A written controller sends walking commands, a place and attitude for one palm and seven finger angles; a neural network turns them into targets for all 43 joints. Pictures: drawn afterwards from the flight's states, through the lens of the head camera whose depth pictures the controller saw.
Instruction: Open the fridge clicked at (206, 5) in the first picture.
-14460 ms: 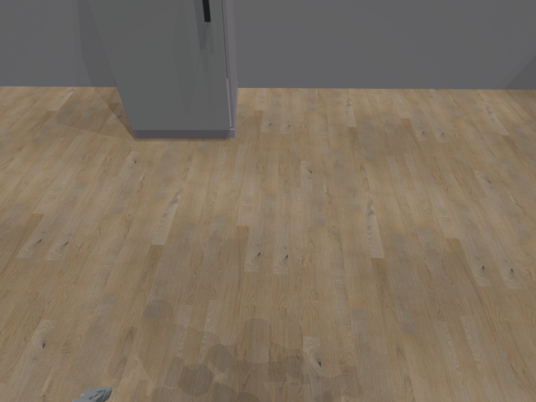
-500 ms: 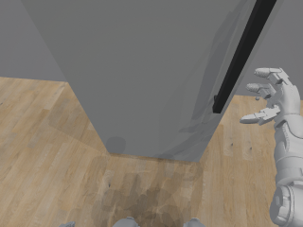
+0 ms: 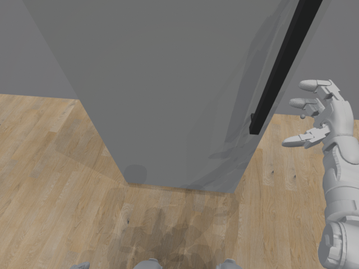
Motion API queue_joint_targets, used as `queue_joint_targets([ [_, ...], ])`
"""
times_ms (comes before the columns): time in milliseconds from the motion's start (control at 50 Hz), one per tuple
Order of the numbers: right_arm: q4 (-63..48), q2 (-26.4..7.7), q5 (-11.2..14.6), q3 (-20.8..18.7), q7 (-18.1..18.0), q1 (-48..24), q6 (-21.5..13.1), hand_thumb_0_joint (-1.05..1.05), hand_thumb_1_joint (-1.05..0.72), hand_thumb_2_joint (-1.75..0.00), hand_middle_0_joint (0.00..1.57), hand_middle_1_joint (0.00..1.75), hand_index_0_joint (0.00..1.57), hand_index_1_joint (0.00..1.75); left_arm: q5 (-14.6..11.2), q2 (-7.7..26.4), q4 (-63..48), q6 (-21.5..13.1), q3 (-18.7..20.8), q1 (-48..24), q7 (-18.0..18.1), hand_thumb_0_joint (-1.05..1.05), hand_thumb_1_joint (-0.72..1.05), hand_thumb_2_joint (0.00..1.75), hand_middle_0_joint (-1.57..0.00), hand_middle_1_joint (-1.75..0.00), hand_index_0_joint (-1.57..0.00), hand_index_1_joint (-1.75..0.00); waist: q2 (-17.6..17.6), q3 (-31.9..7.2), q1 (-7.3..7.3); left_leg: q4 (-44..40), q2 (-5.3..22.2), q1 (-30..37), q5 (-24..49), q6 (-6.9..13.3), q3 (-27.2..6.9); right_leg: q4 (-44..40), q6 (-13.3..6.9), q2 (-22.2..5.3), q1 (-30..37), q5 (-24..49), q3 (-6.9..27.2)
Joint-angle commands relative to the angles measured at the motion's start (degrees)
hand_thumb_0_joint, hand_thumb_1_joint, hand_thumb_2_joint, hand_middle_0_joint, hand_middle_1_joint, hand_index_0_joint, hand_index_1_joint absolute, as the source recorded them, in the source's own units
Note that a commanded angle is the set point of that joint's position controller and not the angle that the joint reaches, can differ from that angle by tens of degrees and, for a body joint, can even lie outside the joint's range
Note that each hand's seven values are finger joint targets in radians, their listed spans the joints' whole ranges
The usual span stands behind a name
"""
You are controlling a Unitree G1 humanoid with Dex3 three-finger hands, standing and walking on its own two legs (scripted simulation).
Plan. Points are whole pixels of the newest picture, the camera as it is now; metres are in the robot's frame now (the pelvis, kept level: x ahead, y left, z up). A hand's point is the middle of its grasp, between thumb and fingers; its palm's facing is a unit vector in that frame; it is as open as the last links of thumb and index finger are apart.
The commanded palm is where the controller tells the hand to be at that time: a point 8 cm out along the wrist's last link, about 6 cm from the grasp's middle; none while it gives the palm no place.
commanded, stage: feel for the door with the fingertips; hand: right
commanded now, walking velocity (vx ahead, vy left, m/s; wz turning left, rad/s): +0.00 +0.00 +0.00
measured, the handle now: (275, 70) +0.51 -0.13 +0.17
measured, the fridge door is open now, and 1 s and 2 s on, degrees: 0 0 0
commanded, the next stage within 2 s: slide the fingers in behind the handle in 0.72 s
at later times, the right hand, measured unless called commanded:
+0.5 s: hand (282, 114) +0.45 -0.16 +0.10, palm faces -0.01 +1.00 -0.01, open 14.0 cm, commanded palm +0.43 -0.22 +0.10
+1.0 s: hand (287, 108) +0.46 -0.17 +0.10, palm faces -0.03 +1.00 +0.00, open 13.6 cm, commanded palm +0.44 -0.22 +0.10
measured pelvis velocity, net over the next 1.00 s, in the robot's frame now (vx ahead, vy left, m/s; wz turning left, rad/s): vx -0.01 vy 0.00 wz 0.00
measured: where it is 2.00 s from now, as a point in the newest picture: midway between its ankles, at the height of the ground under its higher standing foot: outside the picture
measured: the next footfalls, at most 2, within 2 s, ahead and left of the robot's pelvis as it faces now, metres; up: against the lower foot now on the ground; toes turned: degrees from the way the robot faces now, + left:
none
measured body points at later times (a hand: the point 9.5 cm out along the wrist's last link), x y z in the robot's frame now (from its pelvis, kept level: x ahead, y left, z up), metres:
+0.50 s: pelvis -0.01 +0.00 +0.00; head +0.06 +0.00 +0.45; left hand +0.06 +0.26 -0.11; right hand +0.44 -0.22 +0.10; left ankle -0.02 +0.14 -0.69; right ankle +0.04 -0.13 -0.69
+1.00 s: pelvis -0.01 +0.00 -0.01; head +0.07 -0.01 +0.44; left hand +0.03 +0.27 -0.12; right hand +0.46 -0.23 +0.10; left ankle -0.02 +0.14 -0.69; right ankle +0.04 -0.13 -0.69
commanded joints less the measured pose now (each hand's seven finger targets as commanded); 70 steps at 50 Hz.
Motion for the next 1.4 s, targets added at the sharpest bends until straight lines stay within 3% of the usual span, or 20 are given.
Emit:
queue_joint_targets([
  [0, -11.25, -8.72, 1.55, 0.09, 0.01, -23.55, -1.7, 0.0, 0.5, -0.3, 0.3, 1.2, 0.3, 1.2, -0.16, 9.03, -5.23, -1.75, 3.92, 2.89, 0.27, 0.0, 0.9, 0.9, -0.2, -0.3, -0.2, -0.3, -1.99, -18.38, 1.25, -7.13, -3.28, -0.03, 16.51, 1.82, 1.09, -5.75, -2.76, 4.04, 19.54, 11.58, 0.46],
  [40, -14.63, -10.11, 1.06, -1.29, -1.16, -24.42, -2.66, 0.0, 0.5, -0.3, 0.3, 1.2, 0.3, 1.2, 0.01, 9.0, -5.34, -1.91, 4.11, 2.96, 0.25, 0.0, 0.9, 0.9, -0.2, -0.3, -0.2, -0.3, -3.45, -21.88, 0.65, -6.36, -3.21, 0.88, 18.32, 1.99, 0.92, -5.37, -2.67, 4.06, 21.49, 14.09, 0.44],
  [100, -16.42, -7.9, 0.34, 0.66, -2.71, -24.81, -3.33, 0.0, 0.5, -0.3, 0.3, 1.2, 0.3, 1.2, 0.2, 8.53, -5.37, -2.18, 4.01, 2.65, -0.19, 0.0, 0.9, 0.9, -0.2, -0.3, -0.2, -0.3, -4.57, -21.46, 0.6, -6.11, -3.27, 0.29, 17.56, 2.13, 1.21, -5.46, -2.37, 4.02, 22.29, 14.22, 0.86],
  [220, -16.0, -5.85, -0.5, 1.46, -5.93, -24.32, -3.35, 0.0, 0.5, -0.3, 0.3, 1.2, 0.3, 1.2, 0.53, 8.36, -5.56, -2.55, 3.86, 2.38, -0.67, 0.0, 0.9, 0.9, -0.2, -0.3, -0.2, -0.3, -2.96, -20.19, 0.74, -6.22, -3.32, 0.25, 16.54, 2.1, 1.4, -5.69, -2.4, 4.17, 21.31, 12.89, 0.91],
  [320, -14.19, -8.31, -1.28, -0.86, -7.43, -23.49, -3.42, 0.0, 0.5, -0.3, 0.3, 1.2, 0.3, 1.2, 0.69, 8.3, -5.57, -2.34, 3.72, 2.34, -0.72, 0.0, 0.9, 0.9, -0.2, -0.3, -0.2, -0.3, 0.19, -19.28, 0.54, -6.37, -3.11, 2.67, 17.93, 1.8, 0.7, -5.44, -2.61, 4.33, 18.29, 12.06, 0.24],
  [400, -13.56, -7.7, -1.93, 0.57, -7.32, -27.95, -4.25, 0.0, 0.5, -0.3, 0.3, 1.2, 0.3, 1.2, 0.54, 8.2, -5.17, -2.37, 3.58, 2.22, -0.59, 0.0, 0.9, 0.9, -0.2, -0.3, -0.2, -0.3, -2.26, -19.17, 1.35, -6.62, -3.02, 1.03, 16.23, 1.76, 0.45, -5.79, -2.45, 4.22, 18.99, 10.4, 0.3],
  [540, -7.19, -9.08, -1.69, -0.45, -5.59, -30.23, -4.43, 0.0, 0.5, -0.3, 0.3, 1.2, 0.3, 1.2, 0.55, 8.7, -4.02, -2.33, 3.66, 3.57, -0.2, 0.0, 0.9, 0.9, -0.2, -0.3, -0.2, -0.3, 0.47, -19.61, 2.16, -6.64, -2.91, 0.56, 15.9, 1.43, -0.05, -5.0, -2.88, 4.29, 16.82, 9.5, 0.22],
  [580, -7.58, -8.49, -1.56, 0.39, -4.95, -31.22, -4.55, 0.0, 0.5, -0.3, 0.3, 1.2, 0.3, 1.2, 0.61, 8.61, -3.94, -2.31, 3.69, 3.74, -0.27, 0.0, 0.9, 0.9, -0.2, -0.3, -0.2, -0.3, -1.91, -20.4, 2.1, -6.39, -2.88, 0.2, 15.92, 1.61, 0.07, -4.83, -2.7, 4.35, 17.52, 9.92, 0.32],
  [640, -6.05, -10.14, -1.2, -1.36, -4.69, -30.76, -4.61, 0.0, 0.5, -0.3, 0.3, 1.2, 0.3, 1.2, 0.66, 8.93, -3.67, -2.12, 3.85, 4.31, -0.25, 0.0, 0.9, 0.9, -0.2, -0.3, -0.2, -0.3, 0.38, -20.88, 2.25, -6.35, -2.96, 0.76, 16.64, 1.35, -0.2, -4.39, -2.96, 4.29, 16.29, 10.23, 0.19],
  [740, -5.37, -12.83, -1.88, -2.32, -4.21, -33.87, -4.34, 0.0, 0.5, -0.3, 0.3, 1.2, 0.3, 1.2, 0.58, 9.12, -3.33, -1.67, 3.83, 5.16, 0.0, 0.0, 0.9, 0.9, -0.2, -0.3, -0.2, -0.3, -0.33, -20.86, 2.94, -6.07, -2.92, 0.55, 15.99, 1.16, -0.48, -4.01, -3.19, 4.3, 14.64, 9.39, 0.13],
  [780, -5.6, -10.75, -1.83, -0.67, -3.94, -34.61, -3.98, 0.0, 0.5, -0.3, 0.3, 1.2, 0.3, 1.2, 0.61, 8.88, -3.24, -1.67, 3.93, 5.38, -0.06, 0.0, 0.9, 0.9, -0.2, -0.3, -0.2, -0.3, -3.45, -21.05, 3.1, -6.02, -2.98, -1.22, 15.39, 1.43, -0.07, -3.99, -2.95, 4.22, 16.51, 9.93, 0.37],
  [860, -4.2, -8.77, -1.83, 0.53, -4.54, -34.22, -3.27, 0.0, 0.5, -0.3, 0.3, 1.2, 0.3, 1.2, 0.82, 8.97, -2.8, -1.66, 4.04, 5.82, -0.29, 0.0, 0.9, 0.9, -0.2, -0.3, -0.2, -0.3, -3.58, -19.78, 3.6, -6.16, -3.18, -3.95, 13.85, 1.57, 0.56, -3.81, -2.76, 3.98, 17.51, 9.9, 0.8],
  [920, -4.33, -10.08, -1.61, -1.13, -4.84, -32.66, -3.41, 0.0, 0.5, -0.3, 0.3, 1.2, 0.3, 1.2, 1.04, 9.27, -3.21, -1.62, 4.06, 6.16, -0.32, 0.0, 0.9, 0.9, -0.2, -0.3, -0.2, -0.3, -1.22, -20.4, 2.96, -6.05, -3.28, -2.48, 13.4, 1.76, 0.74, -4.03, -2.96, 4.09, 16.75, 9.63, 0.96],
  [1060, -7.61, -8.55, -1.59, -0.37, -5.11, -28.6, -3.64, 0.0, 0.5, -0.3, 0.3, 1.2, 0.3, 1.2, 0.83, 8.84, -4.55, -1.39, 4.05, 5.22, -0.8, 0.0, 0.9, 0.9, -0.2, -0.3, -0.2, -0.3, -3.01, -22.11, 1.5, -5.38, -3.4, -1.85, 15.45, 1.99, 1.2, -4.36, -2.49, 3.86, 19.04, 12.23, 0.84],
  [1120, -10.76, -5.5, -1.35, 1.89, -5.85, -29.45, -4.07, 0.0, 0.5, -0.3, 0.3, 1.2, 0.3, 1.2, 0.84, 8.49, -4.98, -1.59, 4.09, 4.8, -1.1, 0.0, 0.9, 0.9, -0.2, -0.3, -0.2, -0.3, -3.34, -21.33, 1.99, -5.5, -3.57, -2.24, 15.12, 2.19, 1.55, -4.46, -2.43, 3.92, 20.24, 12.4, 1.15],
  [1180, -12.13, -5.95, -1.29, 0.97, -7.05, -28.2, -4.26, 0.0, 0.5, -0.3, 0.3, 1.2, 0.3, 1.2, 0.72, 8.57, -5.21, -1.64, 4.17, 4.14, -1.12, 0.0, 0.9, 0.9, -0.2, -0.3, -0.2, -0.3, -2.16, -21.48, 1.33, -5.83, -3.59, -1.66, 14.5, 1.98, 1.4, -5.1, -2.26, 3.84, 20.11, 11.18, 1.13],
  [1200, -12.06, -4.86, -1.37, 2.21, -7.4, -29.43, -4.17, 0.0, 0.5, -0.3, 0.3, 1.2, 0.3, 1.2, 0.69, 8.4, -5.05, -1.72, 3.98, 3.75, -1.15, 0.0, 0.9, 0.9, -0.2, -0.3, -0.2, -0.3, -2.13, -20.13, 2.16, -6.14, -3.59, -2.05, 14.14, 1.87, 1.42, -5.15, -2.38, 3.9, 19.81, 10.37, 1.0],
  [1240, -13.81, -7.18, -2.29, 0.58, -8.4, -30.35, -5.03, 0.0, 0.5, -0.3, 0.3, 1.2, 0.3, 1.2, 0.73, 8.51, -5.05, -1.86, 4.07, 3.75, -0.97, 0.0, 0.9, 0.9, -0.2, -0.3, -0.2, -0.3, -3.25, -22.02, 1.46, -5.5, -3.47, -1.71, 14.51, 2.0, 1.24, -5.2, -2.2, 3.86, 20.66, 11.21, 1.25],
  [1260, -12.7, -4.62, -2.31, 2.53, -8.66, -30.15, -4.77, 0.0, 0.5, -0.3, 0.3, 1.2, 0.3, 1.2, 0.85, 8.12, -4.83, -1.98, 3.87, 3.44, -1.01, 0.0, 0.9, 0.9, -0.2, -0.3, -0.2, -0.3, -3.13, -20.66, 2.1, -5.88, -3.49, -2.4, 13.88, 1.99, 1.44, -5.2, -2.22, 3.89, 20.85, 10.63, 1.26],
  [1380, -13.04, -4.49, -2.25, 1.71, -9.59, -28.29, -4.78, 0.0, 0.5, -0.3, 0.3, 1.2, 0.3, 1.2, 0.99, 8.2, -4.55, -2.23, 4.05, 3.53, -1.28, 0.0, 0.9, 0.9, -0.2, -0.3, -0.2, -0.3, -2.63, -22.61, 1.26, -5.46, -3.38, -0.72, 17.14, 2.08, 1.44, -4.96, -1.99, 3.93, 21.81, 13.81, 1.22],
])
